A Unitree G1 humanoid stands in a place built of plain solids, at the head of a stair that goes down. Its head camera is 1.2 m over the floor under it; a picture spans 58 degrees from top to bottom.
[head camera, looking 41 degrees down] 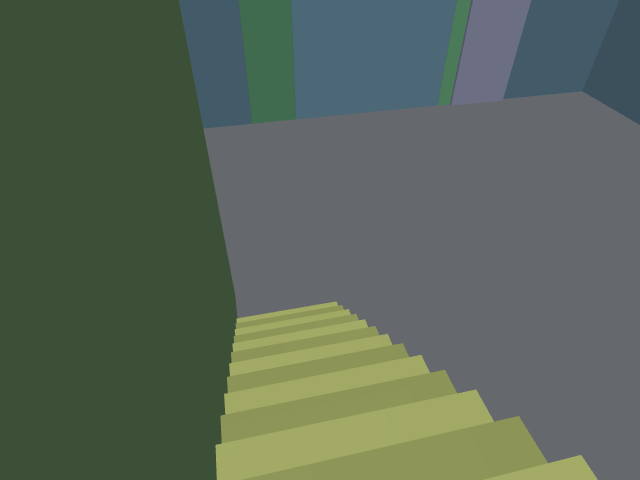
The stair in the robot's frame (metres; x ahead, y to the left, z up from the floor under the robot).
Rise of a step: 0.18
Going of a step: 0.21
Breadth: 1.11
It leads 13 degrees to the left of straight ahead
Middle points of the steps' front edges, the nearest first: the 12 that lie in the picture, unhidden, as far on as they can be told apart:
0.58 -0.12 -0.18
0.78 -0.07 -0.36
0.98 -0.03 -0.54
1.18 0.02 -0.72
1.38 0.06 -0.90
1.58 0.11 -1.08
1.79 0.15 -1.26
1.99 0.19 -1.44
2.19 0.24 -1.62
2.39 0.28 -1.79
2.59 0.33 -1.97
2.79 0.37 -2.15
